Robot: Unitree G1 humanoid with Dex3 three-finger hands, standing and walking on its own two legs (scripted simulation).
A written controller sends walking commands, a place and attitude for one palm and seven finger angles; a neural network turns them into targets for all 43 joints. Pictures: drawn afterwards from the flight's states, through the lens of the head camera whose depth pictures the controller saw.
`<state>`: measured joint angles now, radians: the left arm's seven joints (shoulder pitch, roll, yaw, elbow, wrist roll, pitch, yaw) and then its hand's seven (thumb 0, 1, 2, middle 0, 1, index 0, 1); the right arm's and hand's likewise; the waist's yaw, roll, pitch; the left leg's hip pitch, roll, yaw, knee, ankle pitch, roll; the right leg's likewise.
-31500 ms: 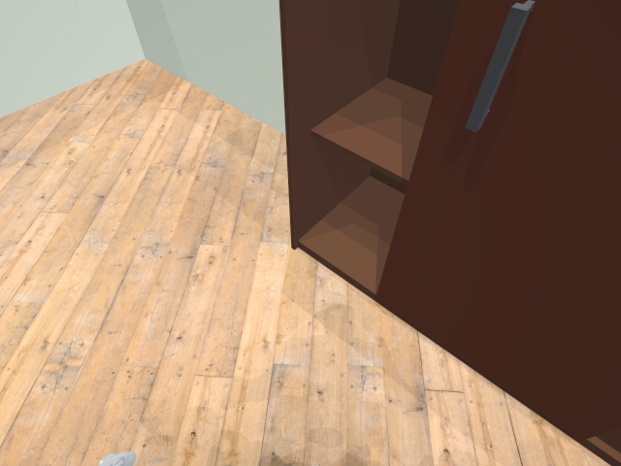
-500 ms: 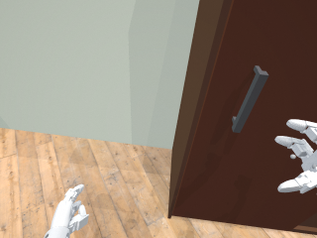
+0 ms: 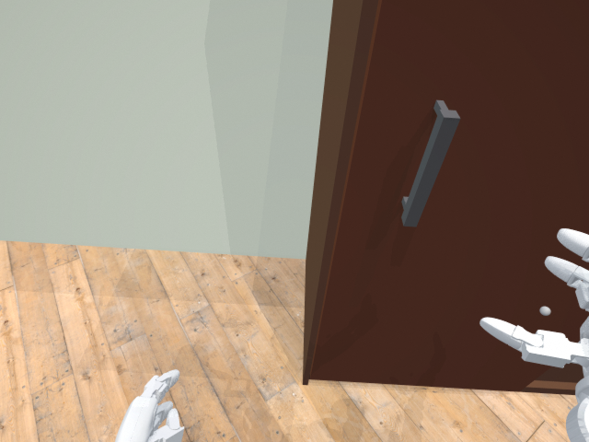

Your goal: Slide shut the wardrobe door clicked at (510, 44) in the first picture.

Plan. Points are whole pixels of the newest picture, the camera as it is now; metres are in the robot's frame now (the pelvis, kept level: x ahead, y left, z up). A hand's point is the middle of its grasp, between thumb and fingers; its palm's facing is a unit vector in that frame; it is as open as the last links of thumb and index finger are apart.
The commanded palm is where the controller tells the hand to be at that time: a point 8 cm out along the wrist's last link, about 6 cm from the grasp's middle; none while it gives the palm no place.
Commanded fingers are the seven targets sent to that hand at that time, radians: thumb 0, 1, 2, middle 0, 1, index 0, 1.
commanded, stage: draw the hand back to the body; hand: right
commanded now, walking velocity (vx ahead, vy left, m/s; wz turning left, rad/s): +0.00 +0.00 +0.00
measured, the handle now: (423, 167) +0.46 -0.20 +0.17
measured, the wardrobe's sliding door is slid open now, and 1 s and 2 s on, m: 0.00 0.00 0.00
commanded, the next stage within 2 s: step back with the hand held close in 0.78 s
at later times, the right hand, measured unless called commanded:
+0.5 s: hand (533, 322) +0.20 -0.24 +0.15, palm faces +0.45 +0.82 -0.35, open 8.0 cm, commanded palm +0.16 -0.28 +0.17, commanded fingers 0.00 -0.90 -0.90 0.20 0.30 0.20 0.30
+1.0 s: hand (512, 311) +0.22 -0.23 +0.15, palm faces +0.44 +0.81 -0.40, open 7.4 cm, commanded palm +0.17 -0.26 +0.17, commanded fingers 0.00 -0.90 -0.90 0.20 0.30 0.20 0.30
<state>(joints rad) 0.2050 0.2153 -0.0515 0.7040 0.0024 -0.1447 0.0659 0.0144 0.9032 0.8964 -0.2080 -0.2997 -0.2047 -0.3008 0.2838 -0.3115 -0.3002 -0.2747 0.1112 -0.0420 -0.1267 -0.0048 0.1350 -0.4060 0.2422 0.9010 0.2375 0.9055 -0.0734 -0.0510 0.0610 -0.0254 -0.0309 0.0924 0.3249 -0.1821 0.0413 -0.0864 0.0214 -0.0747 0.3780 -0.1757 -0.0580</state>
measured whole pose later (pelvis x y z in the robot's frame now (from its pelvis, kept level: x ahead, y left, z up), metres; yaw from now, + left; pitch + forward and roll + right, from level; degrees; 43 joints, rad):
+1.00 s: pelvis +0.02 +0.03 +0.00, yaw +1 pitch -3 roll +1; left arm 0.19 0.24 0.00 0.66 0.00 -0.07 0.07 0.01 0.91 0.90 -0.21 -0.30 -0.20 -0.30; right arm 0.47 -0.35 -0.35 -0.36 0.08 -0.13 -0.12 0.02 -0.89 -0.90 0.21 0.30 0.21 0.30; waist -0.05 -0.07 0.01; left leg -0.08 -0.09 0.09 0.33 -0.21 0.08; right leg -0.17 -0.03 -0.06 0.45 -0.23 -0.02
